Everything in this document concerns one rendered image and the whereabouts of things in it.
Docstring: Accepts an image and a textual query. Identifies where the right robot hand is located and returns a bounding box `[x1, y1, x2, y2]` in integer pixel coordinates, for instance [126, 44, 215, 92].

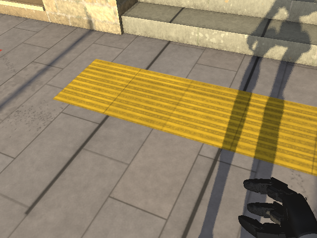
[238, 178, 317, 238]

